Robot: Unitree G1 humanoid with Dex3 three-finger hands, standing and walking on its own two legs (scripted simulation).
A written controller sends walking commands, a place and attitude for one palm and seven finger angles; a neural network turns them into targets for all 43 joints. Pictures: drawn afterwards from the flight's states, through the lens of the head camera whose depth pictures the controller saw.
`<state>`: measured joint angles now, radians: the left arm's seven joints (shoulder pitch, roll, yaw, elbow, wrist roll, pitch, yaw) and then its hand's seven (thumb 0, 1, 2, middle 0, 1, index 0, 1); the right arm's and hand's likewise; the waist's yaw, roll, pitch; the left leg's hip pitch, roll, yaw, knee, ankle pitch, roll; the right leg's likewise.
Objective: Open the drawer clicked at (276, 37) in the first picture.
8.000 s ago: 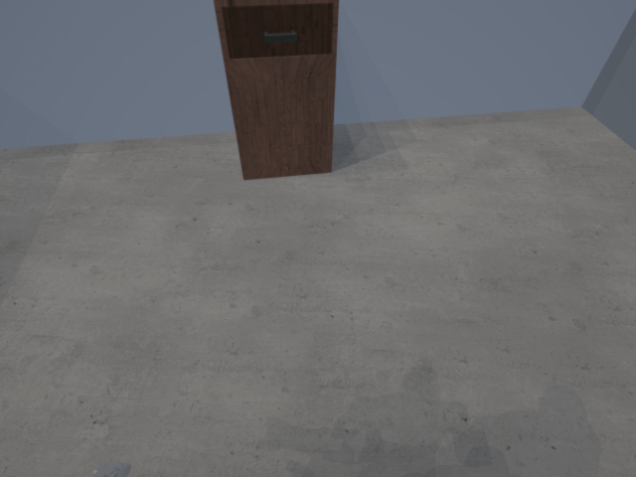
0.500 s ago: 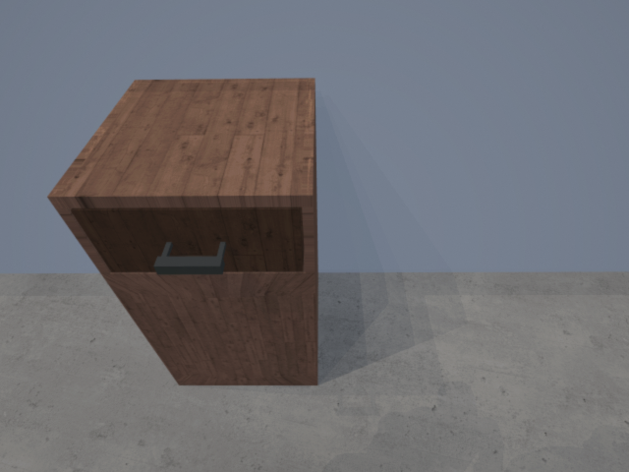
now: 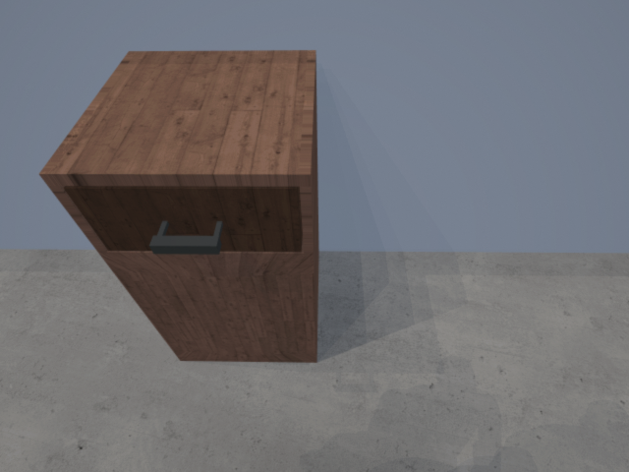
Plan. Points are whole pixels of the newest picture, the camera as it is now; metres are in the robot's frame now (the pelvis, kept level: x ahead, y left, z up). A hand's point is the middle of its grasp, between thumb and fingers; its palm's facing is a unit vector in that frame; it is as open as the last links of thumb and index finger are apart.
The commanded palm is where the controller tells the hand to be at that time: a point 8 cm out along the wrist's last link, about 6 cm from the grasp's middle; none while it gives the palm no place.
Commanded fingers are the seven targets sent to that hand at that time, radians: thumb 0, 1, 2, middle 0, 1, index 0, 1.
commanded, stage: shuffle to correct the standing spot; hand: left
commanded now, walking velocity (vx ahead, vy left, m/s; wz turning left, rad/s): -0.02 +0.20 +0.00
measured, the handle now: (189, 235) +0.51 +0.27 -0.07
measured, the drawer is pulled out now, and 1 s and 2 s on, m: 0.00 0.00 0.00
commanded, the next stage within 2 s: come to a stop and stand still in 0.02 s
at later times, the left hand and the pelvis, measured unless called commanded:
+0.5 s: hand out of the picture +0.01 +0.19 -0.17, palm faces +0.00 -0.98 -0.21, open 7.3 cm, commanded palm none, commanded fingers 0.00 0.90 0.90 -0.20 -0.30 -0.20 -0.30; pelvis +0.00 +0.02 +0.00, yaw -1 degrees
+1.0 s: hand out of the picture +0.01 +0.21 -0.17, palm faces -0.01 -0.98 -0.20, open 7.4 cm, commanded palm none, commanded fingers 0.00 0.90 0.90 -0.20 -0.30 -0.20 -0.30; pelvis +0.01 +0.04 +0.00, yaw -2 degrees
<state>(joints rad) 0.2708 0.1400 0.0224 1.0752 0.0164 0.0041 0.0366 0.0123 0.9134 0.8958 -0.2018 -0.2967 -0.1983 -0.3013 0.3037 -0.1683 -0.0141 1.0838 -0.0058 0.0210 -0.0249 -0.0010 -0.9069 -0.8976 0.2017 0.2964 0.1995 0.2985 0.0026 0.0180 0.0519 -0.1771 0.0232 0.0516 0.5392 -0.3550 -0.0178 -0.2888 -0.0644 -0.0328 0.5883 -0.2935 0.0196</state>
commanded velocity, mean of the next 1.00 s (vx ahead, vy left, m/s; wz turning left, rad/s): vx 0.01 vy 0.00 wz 0.00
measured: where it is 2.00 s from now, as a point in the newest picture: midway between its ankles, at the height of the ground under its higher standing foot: outside the picture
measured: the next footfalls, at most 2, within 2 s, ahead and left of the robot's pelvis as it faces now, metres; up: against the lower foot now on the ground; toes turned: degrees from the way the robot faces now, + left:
none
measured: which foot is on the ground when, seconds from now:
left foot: down 0.00-1.00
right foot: down 0.00-1.00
